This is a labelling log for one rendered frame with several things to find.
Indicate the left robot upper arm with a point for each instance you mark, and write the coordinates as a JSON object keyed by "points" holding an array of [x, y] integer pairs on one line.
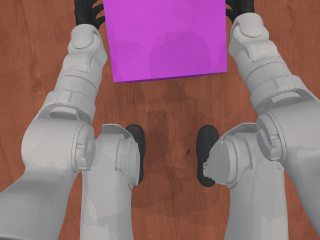
{"points": [[55, 150]]}

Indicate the robot right forearm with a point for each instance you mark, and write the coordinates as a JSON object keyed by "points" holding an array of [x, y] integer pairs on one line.
{"points": [[264, 72]]}

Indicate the right robot hand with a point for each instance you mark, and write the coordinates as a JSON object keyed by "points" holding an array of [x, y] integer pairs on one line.
{"points": [[239, 7]]}

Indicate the carton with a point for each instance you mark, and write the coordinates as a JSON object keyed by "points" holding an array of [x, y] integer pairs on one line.
{"points": [[151, 40]]}

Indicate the left robot foot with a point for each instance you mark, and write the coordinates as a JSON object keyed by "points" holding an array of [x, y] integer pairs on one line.
{"points": [[139, 136]]}

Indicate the right robot upper arm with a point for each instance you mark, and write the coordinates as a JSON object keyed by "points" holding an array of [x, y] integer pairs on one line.
{"points": [[290, 135]]}

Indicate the left robot hand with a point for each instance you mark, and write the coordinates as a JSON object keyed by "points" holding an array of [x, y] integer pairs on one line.
{"points": [[85, 14]]}

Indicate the left robot shin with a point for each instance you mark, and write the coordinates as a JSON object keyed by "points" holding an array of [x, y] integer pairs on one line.
{"points": [[111, 128]]}

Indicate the robot left forearm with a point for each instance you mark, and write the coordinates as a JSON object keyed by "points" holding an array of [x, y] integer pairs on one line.
{"points": [[74, 95]]}

